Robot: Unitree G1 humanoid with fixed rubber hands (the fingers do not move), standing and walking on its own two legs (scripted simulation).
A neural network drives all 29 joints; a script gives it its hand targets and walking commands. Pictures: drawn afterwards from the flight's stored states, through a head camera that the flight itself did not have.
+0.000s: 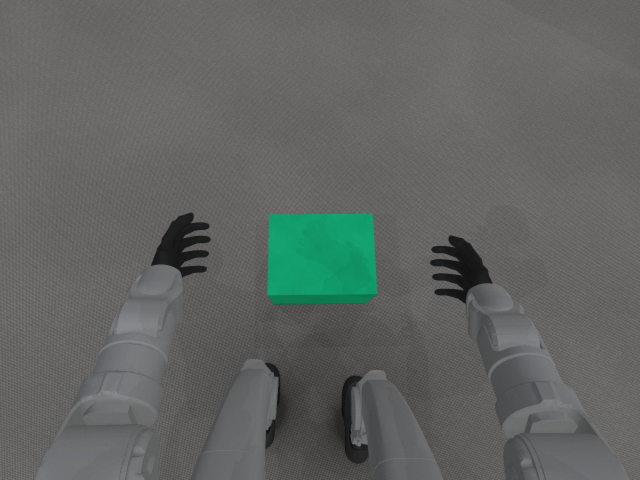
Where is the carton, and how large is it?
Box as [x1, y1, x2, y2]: [267, 214, 376, 304]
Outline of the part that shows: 269,214 267,294 275,304 364,303 376,294 372,214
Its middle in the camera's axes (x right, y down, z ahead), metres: +0.01 +0.07 +1.02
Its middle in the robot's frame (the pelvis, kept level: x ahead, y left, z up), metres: +0.48 +0.00 -0.60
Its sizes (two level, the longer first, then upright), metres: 0.254 0.197 0.207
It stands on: the floor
